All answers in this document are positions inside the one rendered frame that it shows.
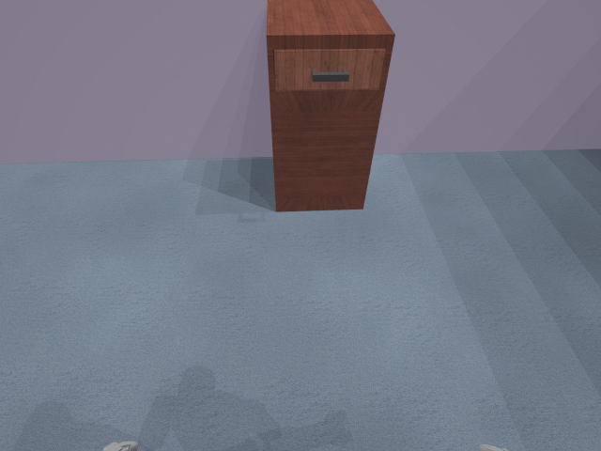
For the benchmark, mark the drawer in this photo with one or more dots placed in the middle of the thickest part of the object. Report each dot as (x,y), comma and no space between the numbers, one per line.
(294,68)

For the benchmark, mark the handle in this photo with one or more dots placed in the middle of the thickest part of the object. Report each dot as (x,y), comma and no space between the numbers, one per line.
(341,76)

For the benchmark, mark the cabinet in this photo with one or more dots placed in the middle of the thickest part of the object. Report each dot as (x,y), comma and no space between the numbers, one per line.
(323,140)

